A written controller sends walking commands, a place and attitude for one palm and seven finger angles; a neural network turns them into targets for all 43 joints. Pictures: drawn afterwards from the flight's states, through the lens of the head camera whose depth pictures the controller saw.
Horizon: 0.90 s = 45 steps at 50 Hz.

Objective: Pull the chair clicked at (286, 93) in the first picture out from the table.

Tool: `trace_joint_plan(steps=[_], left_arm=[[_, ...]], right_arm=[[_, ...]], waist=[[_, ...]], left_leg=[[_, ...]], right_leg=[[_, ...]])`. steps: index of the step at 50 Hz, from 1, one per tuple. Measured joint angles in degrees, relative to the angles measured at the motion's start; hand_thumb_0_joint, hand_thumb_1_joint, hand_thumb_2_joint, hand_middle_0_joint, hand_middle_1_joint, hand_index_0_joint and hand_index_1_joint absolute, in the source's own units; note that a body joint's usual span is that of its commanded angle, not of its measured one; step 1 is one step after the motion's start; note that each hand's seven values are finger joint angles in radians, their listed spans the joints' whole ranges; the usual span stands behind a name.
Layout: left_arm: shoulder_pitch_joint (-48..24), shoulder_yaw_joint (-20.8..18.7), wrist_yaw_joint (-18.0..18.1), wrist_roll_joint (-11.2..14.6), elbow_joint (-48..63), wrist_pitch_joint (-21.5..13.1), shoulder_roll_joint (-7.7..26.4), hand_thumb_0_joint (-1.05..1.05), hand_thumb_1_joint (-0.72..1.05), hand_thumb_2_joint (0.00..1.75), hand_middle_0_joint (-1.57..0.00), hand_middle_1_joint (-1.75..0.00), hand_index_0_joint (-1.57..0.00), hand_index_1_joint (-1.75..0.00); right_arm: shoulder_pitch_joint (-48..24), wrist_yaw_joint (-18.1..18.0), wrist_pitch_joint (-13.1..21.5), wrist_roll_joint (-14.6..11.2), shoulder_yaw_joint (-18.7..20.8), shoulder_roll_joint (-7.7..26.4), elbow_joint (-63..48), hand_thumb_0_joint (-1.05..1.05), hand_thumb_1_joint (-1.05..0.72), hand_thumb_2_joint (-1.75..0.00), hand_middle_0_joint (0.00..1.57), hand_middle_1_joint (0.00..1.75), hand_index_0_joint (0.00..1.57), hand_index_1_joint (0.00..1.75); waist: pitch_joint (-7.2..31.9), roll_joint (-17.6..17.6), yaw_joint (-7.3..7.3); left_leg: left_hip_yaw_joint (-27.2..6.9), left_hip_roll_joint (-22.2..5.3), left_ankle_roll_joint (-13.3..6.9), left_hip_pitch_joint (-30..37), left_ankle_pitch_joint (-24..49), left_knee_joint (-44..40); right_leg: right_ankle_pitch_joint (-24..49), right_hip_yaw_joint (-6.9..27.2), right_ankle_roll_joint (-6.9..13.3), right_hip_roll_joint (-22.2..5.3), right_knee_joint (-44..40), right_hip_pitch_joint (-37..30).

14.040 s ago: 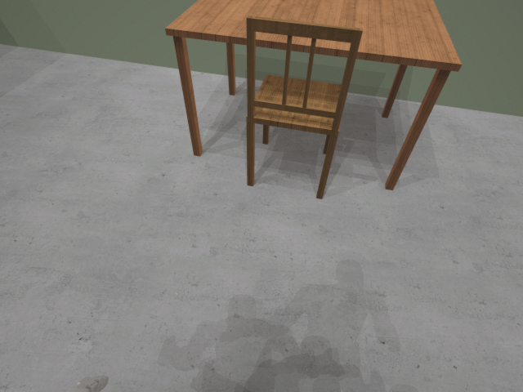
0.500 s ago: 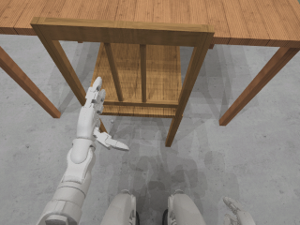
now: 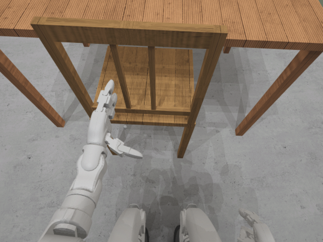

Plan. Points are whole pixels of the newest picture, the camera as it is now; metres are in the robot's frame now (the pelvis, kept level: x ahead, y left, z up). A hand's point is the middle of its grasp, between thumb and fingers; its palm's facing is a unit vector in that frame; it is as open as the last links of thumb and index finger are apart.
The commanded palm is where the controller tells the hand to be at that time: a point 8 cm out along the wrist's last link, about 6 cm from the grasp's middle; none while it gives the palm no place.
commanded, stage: aim the fingers beside a spindle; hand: left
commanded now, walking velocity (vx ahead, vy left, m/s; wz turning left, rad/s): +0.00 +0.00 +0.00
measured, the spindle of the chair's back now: (122, 81) +0.54 +0.12 +0.00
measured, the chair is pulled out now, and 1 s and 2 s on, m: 0.00 0.00 0.00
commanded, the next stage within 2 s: push the fingers through the gap in 1.12 s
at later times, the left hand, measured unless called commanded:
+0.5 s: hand (122, 127) +0.39 +0.10 +0.01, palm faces -0.08 -1.00 -0.03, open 16.9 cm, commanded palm +0.37 +0.16 +0.02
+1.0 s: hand (119, 124) +0.39 +0.11 +0.03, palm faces -0.09 -0.99 -0.05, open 16.9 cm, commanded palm +0.36 +0.16 +0.02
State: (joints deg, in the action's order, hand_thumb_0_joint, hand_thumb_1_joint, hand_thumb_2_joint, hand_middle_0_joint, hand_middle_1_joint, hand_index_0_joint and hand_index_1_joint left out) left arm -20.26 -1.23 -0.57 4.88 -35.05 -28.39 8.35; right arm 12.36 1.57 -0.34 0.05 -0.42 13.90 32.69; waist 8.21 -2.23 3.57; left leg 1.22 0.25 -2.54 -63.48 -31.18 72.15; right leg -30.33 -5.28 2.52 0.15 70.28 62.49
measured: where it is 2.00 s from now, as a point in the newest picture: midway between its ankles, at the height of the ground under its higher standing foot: outside the picture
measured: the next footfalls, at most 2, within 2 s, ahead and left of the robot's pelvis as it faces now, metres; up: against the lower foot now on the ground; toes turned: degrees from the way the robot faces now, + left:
none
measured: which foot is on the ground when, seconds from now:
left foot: down 0.00-1.00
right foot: down 0.00-1.00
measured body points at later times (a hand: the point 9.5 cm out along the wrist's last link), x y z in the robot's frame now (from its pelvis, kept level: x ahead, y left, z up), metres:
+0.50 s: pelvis +0.00 +0.00 +0.00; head +0.13 +0.00 +0.43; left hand +0.39 +0.16 +0.02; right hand +0.13 -0.25 -0.12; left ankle +0.03 +0.09 -0.63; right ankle +0.03 -0.10 -0.63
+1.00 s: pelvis +0.00 +0.01 +0.00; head +0.12 +0.01 +0.44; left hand +0.39 +0.16 +0.03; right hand +0.13 -0.24 -0.12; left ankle +0.03 +0.09 -0.63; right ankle +0.03 -0.10 -0.63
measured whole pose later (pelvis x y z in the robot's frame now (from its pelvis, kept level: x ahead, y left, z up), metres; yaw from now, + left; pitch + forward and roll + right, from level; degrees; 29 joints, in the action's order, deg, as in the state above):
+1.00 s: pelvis +0.00 +0.01 +0.00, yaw +0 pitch +22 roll -2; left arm -20.5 -1.8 -0.8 4.5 -34.7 -28.7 8.9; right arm 12.4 1.9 -0.1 0.1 -0.5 13.8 32.9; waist 8.8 -2.2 3.7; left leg 1.4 0.5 -3.2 -63.2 -31.4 72.3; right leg -30.2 -5.0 1.8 0.0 69.9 61.9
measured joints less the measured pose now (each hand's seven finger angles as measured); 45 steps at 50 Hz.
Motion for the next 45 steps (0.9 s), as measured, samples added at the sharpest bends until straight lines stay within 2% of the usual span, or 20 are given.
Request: trace_joint_plan(steps=[6,11,17,21,24,29,33,38,45], left_arm=[[-1.58,-2.96,-0.12,-0.19,-1.36,0.45,0.73,-0.02,-0.5,0.3,-0.07,-0.09,-0.07,-0.08],[-0.12,-4.59,-0.68,0.96,1.04,0.15,2.18,-0.02,-0.5,0.31,-0.07,-0.09,-0.07,-0.08],[2.21,-2.41,-3.03,2.65,1.54,1.15,1.95,-0.02,-0.5,0.31,-0.06,-0.08,-0.06,-0.08],[2.58,-1.27,-3.18,2.22,0.68,1.08,0.56,-0.01,-0.5,0.3,-0.06,-0.08,-0.06,-0.08],[1.79,-2.0,-2.2,1.23,0.61,0.09,0.25,-0.02,-0.5,0.3,-0.07,-0.09,-0.06,-0.08],[-0.32,-3.99,-0.85,0.49,1.35,-0.96,1.81,-0.02,-0.5,0.3,-0.07,-0.09,-0.07,-0.08],[0.07,-3.53,-1.95,1.59,1.45,0.61,2.33,-0.02,-0.5,0.31,-0.07,-0.09,-0.06,-0.08],[2.2,-1.93,-3.38,2.47,0.12,2.35,0.93,-0.01,-0.5,0.31,-0.06,-0.08,-0.06,-0.08],[4.56,-0.49,-0.36,0.93,5.94,-1.1,0.05,-0.02,-0.5,0.3,-0.07,-0.09,-0.06,-0.08]], right_arm=[[-0.34,-0.37,0.13,0.23,-0.02,-0.23,-0.64,0.01,-0.91,-0.9,0.2,0.3,0.2,0.3],[0.54,-0.32,0.18,0.17,0.24,-0.13,-0.71,0.01,-0.91,-0.9,0.2,0.3,0.2,0.3],[1.62,-0.08,0.21,-0.53,0.31,0.31,-0.1,0.01,-0.91,-0.9,0.2,0.3,0.2,0.3],[1.14,-0.32,0.68,-0.45,0.24,0.33,0.01,0.01,-0.91,-0.9,0.2,0.3,0.2,0.3],[0.3,-0.56,1.19,-0.03,0.27,0.16,-0.11,0.01,-0.91,-0.9,0.2,0.3,0.2,0.3],[-0.42,-0.37,1.22,0.39,0.39,-0.13,-0.44,0.01,-0.91,-0.9,0.2,0.3,0.2,0.3],[0.16,0.21,0.42,-0.05,0.35,-0.03,-0.59,0.01,-0.91,-0.9,0.2,0.3,0.2,0.3],[0.82,0.16,0.02,-0.57,-0.19,-0.04,-0.72,0.01,-0.91,-0.9,0.2,0.3,0.2,0.3],[0.69,-0.14,1.15,0.23,0.36,-0.26,-0.46,0.01,-0.91,-0.9,0.2,0.3,0.2,0.3]], waist=[[-0.31,0.5,1.09],[-0.35,0.24,0.82],[0.19,-0.29,-0.05],[0.24,0.0,0.15],[-0.08,0.3,0.63],[-0.38,0.43,0.93],[0.06,-0.1,0.3],[0.37,-0.02,0.08],[-0.03,-0.03,0.07]], left_leg=[[0.25,-0.39,0.23,-0.97,-0.18,0.53],[0.43,-0.56,0.32,-0.4,-0.22,-0.05],[0.11,-0.27,0.25,0.98,0.03,-1.33],[-0.02,-0.16,0.16,0.86,-0.03,-1.15],[-0.01,-0.25,0.12,0.2,-0.26,-0.35],[0.17,-0.34,0.03,-0.63,-0.51,0.6],[0.36,-0.27,-0.17,-0.11,-0.33,-0.03],[0.45,-0.07,-0.45,0.6,-0.02,-0.91],[0.33,0.04,-0.57,0.88,-0.23,-0.41]], right_leg=[[-0.06,0.24,0.26,0.36,0.67,1.25],[0.0,0.46,0.29,0.57,0.16,0.83],[0.11,0.22,0.17,0.38,-1.24,-0.79],[0.03,0.09,0.1,0.28,-1.15,-0.78],[-0.11,0.08,0.08,0.33,-0.46,-0.15],[-0.23,0.23,0.0,0.38,0.44,0.74],[0.03,0.45,-0.24,0.34,-0.24,0.23],[0.33,0.57,-0.51,0.2,-1.16,-0.53],[0.21,0.46,-0.72,0.09,-0.92,-1.02]])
